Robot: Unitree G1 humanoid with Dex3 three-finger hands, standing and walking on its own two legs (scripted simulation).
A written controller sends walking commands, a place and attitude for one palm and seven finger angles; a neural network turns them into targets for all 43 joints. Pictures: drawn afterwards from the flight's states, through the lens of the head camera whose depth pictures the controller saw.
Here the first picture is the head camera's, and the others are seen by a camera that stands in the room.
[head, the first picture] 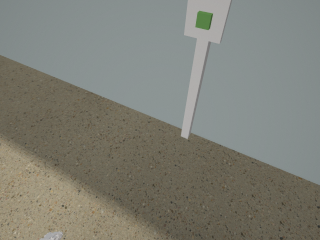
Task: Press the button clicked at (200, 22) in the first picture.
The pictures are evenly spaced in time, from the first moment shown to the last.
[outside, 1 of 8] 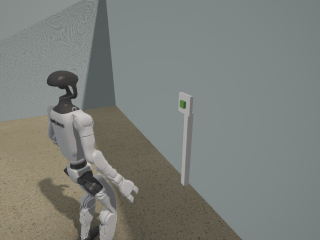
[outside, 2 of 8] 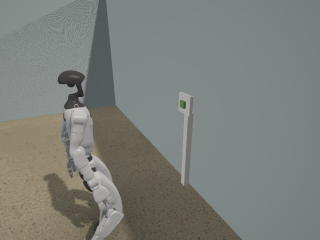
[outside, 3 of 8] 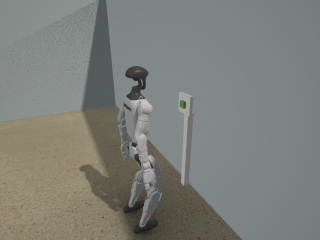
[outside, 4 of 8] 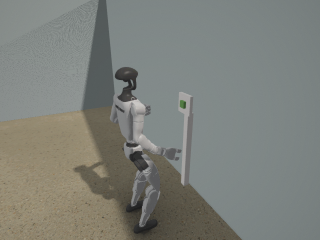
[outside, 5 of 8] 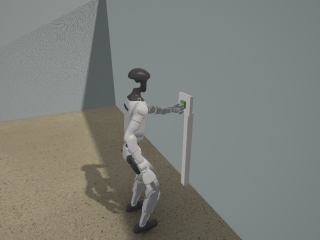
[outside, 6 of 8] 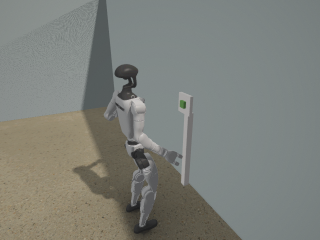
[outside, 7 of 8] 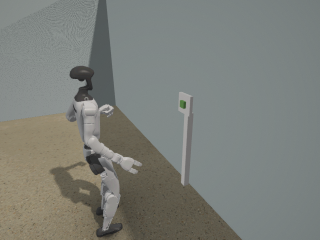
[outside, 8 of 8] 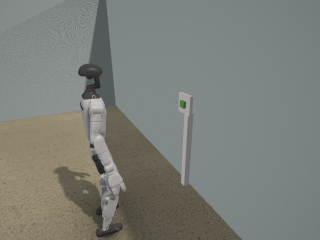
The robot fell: no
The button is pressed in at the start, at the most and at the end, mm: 0 9 0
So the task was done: yes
